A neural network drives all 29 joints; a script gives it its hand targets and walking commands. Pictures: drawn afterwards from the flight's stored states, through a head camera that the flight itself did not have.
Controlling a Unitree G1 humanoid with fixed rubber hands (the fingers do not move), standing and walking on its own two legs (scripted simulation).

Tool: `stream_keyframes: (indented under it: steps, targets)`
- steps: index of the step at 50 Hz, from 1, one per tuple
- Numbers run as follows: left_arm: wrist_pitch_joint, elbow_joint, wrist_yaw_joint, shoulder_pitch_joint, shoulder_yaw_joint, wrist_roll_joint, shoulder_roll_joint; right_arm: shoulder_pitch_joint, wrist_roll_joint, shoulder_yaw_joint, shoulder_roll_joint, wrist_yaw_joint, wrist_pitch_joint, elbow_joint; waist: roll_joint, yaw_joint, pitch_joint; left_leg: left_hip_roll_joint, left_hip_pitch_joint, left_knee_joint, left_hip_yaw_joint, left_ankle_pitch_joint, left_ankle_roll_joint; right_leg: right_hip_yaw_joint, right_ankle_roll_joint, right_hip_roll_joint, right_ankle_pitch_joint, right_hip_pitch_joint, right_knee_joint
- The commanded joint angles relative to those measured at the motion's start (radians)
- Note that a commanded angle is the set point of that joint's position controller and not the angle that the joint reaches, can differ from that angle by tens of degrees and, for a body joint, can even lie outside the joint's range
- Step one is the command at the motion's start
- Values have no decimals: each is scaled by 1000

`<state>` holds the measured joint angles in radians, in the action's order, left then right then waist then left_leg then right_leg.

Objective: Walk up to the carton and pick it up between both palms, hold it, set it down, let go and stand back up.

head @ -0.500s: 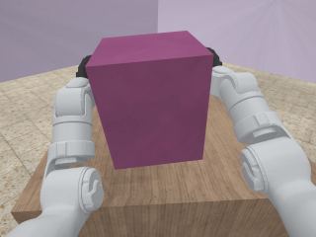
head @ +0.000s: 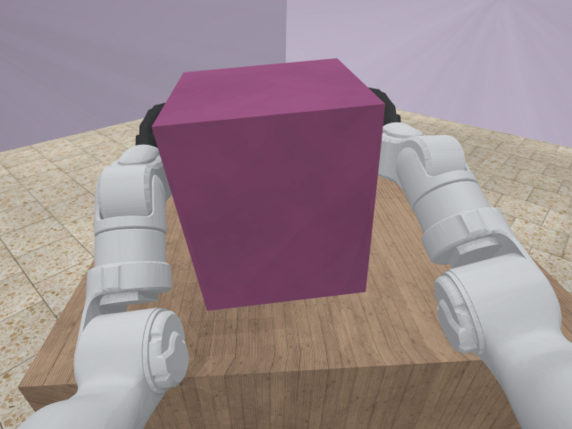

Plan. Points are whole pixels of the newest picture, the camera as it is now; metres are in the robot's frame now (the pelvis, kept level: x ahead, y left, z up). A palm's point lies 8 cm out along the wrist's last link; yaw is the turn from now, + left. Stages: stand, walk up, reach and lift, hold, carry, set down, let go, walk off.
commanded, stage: hold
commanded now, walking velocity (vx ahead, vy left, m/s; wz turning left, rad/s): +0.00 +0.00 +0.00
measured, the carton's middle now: (273, 181) +0.37 +0.00 +0.26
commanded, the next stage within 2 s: none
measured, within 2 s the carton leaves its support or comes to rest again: neither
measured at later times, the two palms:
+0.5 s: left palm (142, 156) +0.37 +0.17 +0.30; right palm (381, 137) +0.36 -0.13 +0.32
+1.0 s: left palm (150, 159) +0.38 +0.16 +0.29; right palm (384, 140) +0.37 -0.14 +0.31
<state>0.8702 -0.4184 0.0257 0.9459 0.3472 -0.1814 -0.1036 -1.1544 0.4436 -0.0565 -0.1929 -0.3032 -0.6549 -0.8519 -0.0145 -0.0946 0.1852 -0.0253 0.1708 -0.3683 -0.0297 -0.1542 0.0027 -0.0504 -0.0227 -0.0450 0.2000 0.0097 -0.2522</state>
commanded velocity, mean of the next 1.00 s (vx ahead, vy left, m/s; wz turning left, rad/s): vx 0.00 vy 0.00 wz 0.00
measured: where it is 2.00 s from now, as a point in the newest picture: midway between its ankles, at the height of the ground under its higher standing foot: outside the picture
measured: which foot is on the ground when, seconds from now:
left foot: down 0.00-1.00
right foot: down 0.00-1.00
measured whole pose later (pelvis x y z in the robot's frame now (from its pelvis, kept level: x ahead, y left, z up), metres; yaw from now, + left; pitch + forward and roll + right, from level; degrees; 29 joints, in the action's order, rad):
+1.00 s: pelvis +0.00 +0.00 +0.00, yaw +0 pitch -2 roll -1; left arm 0.86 -0.45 0.04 0.97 0.34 -0.18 -0.10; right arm -1.17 0.44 -0.05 -0.20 -0.29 -0.65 -0.88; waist -0.02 -0.10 0.19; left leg -0.02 0.19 -0.37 -0.03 -0.15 0.01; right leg -0.05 -0.02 -0.04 0.19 0.02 -0.25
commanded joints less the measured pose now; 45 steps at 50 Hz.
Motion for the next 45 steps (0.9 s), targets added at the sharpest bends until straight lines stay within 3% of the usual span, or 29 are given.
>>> stream_keyframes:
  steps: [1, 3, 10, 11, 13, 14, 23, 24, 26, 28, 29, 31, 34, 35, 36, 39, 40, 41, 45]
  targets:
    - [-56, 127, -127, 761, -374, 158, 546, -722, 147, -146, 648, 108, 23, 351, 60, -15, 306, 47, -242, -19, 74, 240, -38, 73, 92, -32, -312, 75, 13]
    - [-50, 121, -131, 754, -362, 149, 547, -723, 149, -146, 643, 108, 22, 324, 64, -4, 271, 43, -248, -19, 73, 249, -49, 72, 87, -26, -309, 74, 21]
    - [-54, 70, -140, 775, -343, 139, 541, -740, 132, -134, 658, 114, 18, 303, 32, 3, 260, 48, -211, -3, 79, 163, -34, 77, 90, -18, -227, 101, 22]
    - [-58, 88, -137, 784, -342, 151, 543, -737, 137, -146, 675, 117, 20, 311, 23, 10, 283, 43, -224, -7, 72, 198, -34, 71, 88, -26, -249, 83, 19]
    - [-58, 76, -136, 781, -347, 144, 550, -730, 132, -127, 667, 115, 20, 294, 51, -12, 253, 39, -227, -11, 82, 198, -42, 85, 86, -19, -245, 100, 27]
    - [-60, 88, -138, 788, -348, 147, 547, -733, 127, -135, 663, 116, 24, 314, 46, 4, 265, 45, -222, 2, 75, 165, -38, 79, 89, -17, -233, 89, 29]
    - [-64, 26, -130, 805, -341, 144, 553, -757, 112, -95, 645, 130, 33, 254, 69, 1, 235, 34, -174, 25, 76, 94, -38, 76, 77, -17, -150, 105, 36]
    - [-67, 26, -128, 806, -350, 154, 560, -751, 109, -103, 656, 131, 32, 252, 49, -7, 244, 35, -186, 19, 77, 107, -42, 71, 77, -26, -147, 101, 29]
    - [-68, 46, -124, 803, -354, 150, 557, -732, 113, -98, 643, 132, 30, 240, 70, -14, 250, 34, -196, 16, 84, 129, -43, 77, 72, -23, -174, 106, 29]
    - [-69, 45, -126, 797, -357, 150, 557, -745, 119, -102, 640, 131, 33, 246, 71, -1, 250, 32, -202, 15, 76, 157, -51, 66, 72, -28, -189, 91, 28]
    - [-68, 73, -126, 807, -365, 157, 558, -739, 121, -106, 637, 129, 35, 265, 74, -18, 274, 35, -208, 16, 80, 172, -49, 68, 73, -31, -209, 73, 25]
    - [-58, 43, -126, 774, -358, 143, 563, -734, 124, -107, 625, 126, 31, 248, 80, -6, 234, 31, -209, 1, 79, 173, -53, 73, 71, -27, -200, 95, 27]
    - [-66, 76, -129, 797, -365, 164, 562, -742, 123, -97, 635, 129, 34, 255, 77, -16, 254, 35, -184, 11, 76, 153, -50, 70, 71, -26, -184, 84, 29]
    - [-66, 103, -123, 806, -374, 165, 561, -744, 130, -109, 647, 134, 33, 277, 83, -5, 278, 40, -203, 15, 82, 167, -51, 65, 72, -32, -191, 89, 21]
    - [-63, 62, -121, 809, -363, 157, 554, -742, 124, -98, 639, 136, 29, 242, 82, -13, 266, 35, -202, 6, 83, 154, -46, 69, 68, -26, -182, 106, 25]
    - [-76, 78, -117, 813, -369, 160, 568, -760, 129, -111, 652, 138, 37, 283, 62, -14, 267, 35, -199, 6, 89, 161, -43, 66, 70, -27, -186, 98, 27]
    - [-71, 50, -115, 805, -362, 160, 564, -756, 130, -112, 649, 135, 36, 266, 61, 3, 256, 37, -200, 9, 81, 147, -44, 69, 71, -25, -185, 108, 27]
    - [-77, 89, -116, 813, -376, 164, 563, -743, 126, -112, 652, 133, 36, 263, 68, -9, 271, 39, -204, 4, 79, 160, -40, 68, 77, -27, -205, 88, 20]
    - [-67, 90, -118, 777, -363, 155, 555, -741, 137, -124, 633, 127, 36, 293, 75, -6, 291, 36, -230, -9, 76, 217, -49, 71, 77, -33, -250, 81, 19]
